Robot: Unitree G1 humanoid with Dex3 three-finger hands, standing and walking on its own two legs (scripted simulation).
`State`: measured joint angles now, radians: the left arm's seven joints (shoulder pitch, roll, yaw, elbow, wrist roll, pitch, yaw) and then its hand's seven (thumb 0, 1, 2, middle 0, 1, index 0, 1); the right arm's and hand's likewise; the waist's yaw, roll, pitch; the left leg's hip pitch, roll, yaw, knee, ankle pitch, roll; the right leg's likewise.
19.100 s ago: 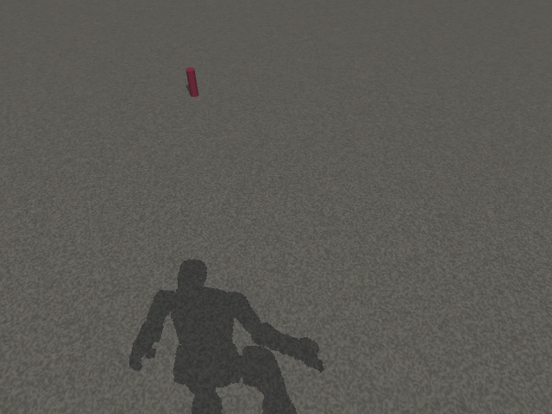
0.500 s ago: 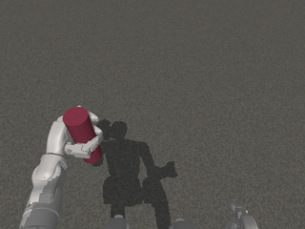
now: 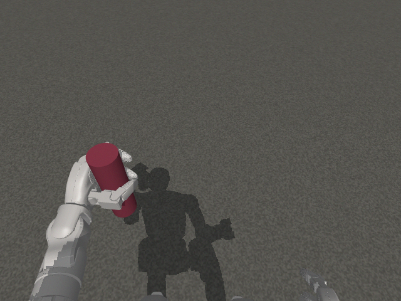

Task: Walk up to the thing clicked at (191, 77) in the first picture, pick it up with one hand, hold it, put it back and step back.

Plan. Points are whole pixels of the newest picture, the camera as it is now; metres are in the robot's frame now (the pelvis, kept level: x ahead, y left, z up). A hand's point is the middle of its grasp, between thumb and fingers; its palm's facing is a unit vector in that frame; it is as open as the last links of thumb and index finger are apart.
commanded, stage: hold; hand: left
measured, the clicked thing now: (115, 184) +0.33 +0.17 +0.04
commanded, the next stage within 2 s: none
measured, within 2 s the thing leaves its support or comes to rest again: neither
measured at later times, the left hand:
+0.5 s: hand (118, 179) +0.32 +0.16 +0.07, palm faces -0.07 -1.00 +0.02, open 7.4 cm
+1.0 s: hand (117, 176) +0.33 +0.16 +0.07, palm faces -0.07 -1.00 +0.02, open 7.4 cm
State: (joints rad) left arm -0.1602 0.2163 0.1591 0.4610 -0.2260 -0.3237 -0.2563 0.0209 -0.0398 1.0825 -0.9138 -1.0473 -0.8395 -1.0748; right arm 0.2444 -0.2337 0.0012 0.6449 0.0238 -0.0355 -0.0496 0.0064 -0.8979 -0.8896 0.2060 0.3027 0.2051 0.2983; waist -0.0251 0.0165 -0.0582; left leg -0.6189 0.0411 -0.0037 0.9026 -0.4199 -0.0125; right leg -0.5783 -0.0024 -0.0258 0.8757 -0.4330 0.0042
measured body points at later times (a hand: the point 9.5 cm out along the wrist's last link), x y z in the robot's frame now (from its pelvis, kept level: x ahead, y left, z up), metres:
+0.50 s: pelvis -0.01 +0.00 +0.01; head +0.03 +0.00 +0.46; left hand +0.32 +0.21 +0.07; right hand +0.13 -0.25 -0.09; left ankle +0.02 +0.13 -0.69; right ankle +0.00 -0.12 -0.69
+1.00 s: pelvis +0.00 +0.00 +0.01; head +0.03 +0.01 +0.46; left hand +0.33 +0.21 +0.07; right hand +0.13 -0.24 -0.09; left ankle +0.02 +0.13 -0.69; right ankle +0.00 -0.12 -0.69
